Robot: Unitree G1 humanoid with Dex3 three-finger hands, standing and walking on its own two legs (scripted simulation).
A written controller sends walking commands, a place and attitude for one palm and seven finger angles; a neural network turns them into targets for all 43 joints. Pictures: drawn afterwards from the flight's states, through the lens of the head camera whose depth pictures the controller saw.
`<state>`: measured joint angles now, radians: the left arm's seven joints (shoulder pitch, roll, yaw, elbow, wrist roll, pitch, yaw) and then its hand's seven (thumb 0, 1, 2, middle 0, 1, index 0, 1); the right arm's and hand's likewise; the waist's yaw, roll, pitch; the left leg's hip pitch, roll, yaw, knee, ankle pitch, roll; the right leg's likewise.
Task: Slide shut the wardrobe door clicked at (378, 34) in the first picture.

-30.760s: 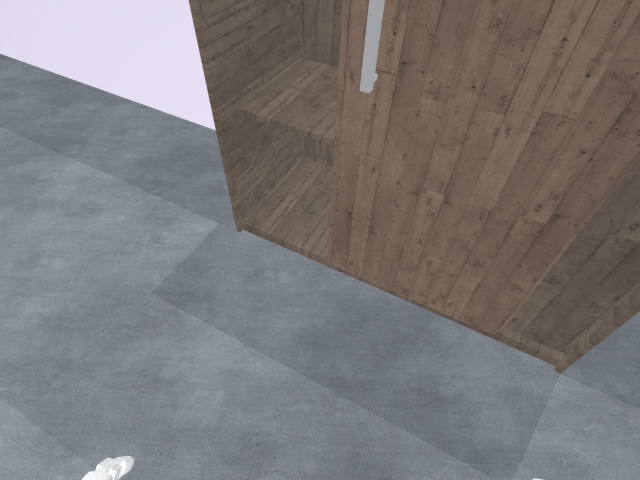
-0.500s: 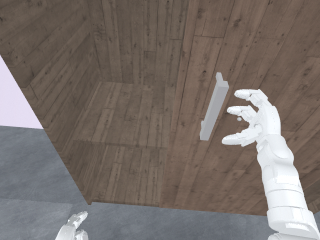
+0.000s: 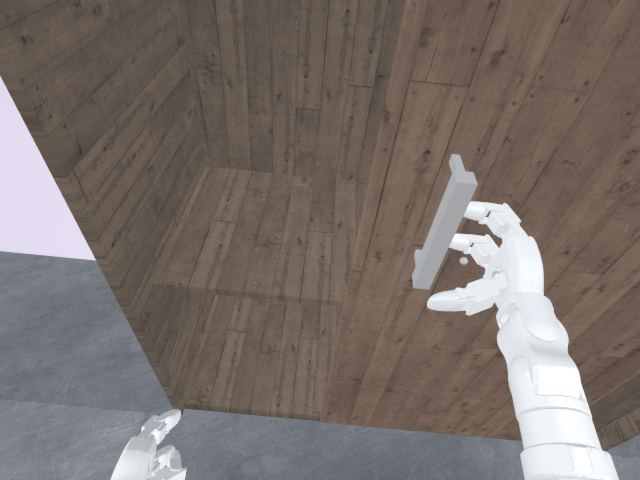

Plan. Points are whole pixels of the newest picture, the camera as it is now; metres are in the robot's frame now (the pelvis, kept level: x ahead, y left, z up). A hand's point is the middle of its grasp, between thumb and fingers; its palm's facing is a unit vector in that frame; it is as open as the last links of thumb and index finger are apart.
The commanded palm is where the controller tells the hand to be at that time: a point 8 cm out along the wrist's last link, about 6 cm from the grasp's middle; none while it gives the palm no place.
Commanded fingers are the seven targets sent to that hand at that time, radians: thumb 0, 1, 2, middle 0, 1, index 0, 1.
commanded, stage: feel for the door with the fingertips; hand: right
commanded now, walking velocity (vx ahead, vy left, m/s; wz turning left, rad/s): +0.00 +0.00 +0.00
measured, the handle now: (437, 225) +0.42 -0.11 +0.13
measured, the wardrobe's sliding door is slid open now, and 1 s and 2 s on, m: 0.41 0.41 0.41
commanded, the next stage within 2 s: slide the fingers in behind the handle in 0.20 s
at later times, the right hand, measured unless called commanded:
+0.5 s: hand (472, 247) +0.37 -0.15 +0.14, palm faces +0.02 +1.00 +0.00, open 13.6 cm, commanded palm +0.35 -0.20 +0.13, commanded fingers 0.00 0.50 -0.30 0.30 1.20 0.30 1.20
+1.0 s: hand (448, 255) +0.37 -0.12 +0.13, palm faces +0.00 +1.00 +0.00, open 13.9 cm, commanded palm +0.35 -0.17 +0.13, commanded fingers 0.00 0.50 -0.30 0.30 1.20 0.30 1.20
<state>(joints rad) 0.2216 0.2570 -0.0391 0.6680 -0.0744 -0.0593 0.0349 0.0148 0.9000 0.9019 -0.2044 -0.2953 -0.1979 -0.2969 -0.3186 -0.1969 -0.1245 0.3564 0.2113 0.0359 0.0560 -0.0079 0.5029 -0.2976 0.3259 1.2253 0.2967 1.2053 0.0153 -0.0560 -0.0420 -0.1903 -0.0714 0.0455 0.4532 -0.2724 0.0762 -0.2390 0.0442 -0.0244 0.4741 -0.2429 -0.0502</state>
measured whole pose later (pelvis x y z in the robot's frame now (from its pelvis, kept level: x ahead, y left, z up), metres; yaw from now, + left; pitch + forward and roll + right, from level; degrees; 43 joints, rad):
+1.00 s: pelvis -0.01 -0.02 +0.00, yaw +1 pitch +0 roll +0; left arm 0.23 0.23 -0.04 0.69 -0.06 -0.10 0.03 0.01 0.90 0.90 -0.20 -0.30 -0.20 -0.30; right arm -0.37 -0.14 -0.05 0.39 0.17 -0.06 -0.04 -0.01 0.50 -0.30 0.34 1.22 0.31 1.23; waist 0.03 -0.05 -0.01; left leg -0.21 -0.05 0.03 0.48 -0.27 0.05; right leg -0.25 0.06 -0.04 0.48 -0.24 -0.07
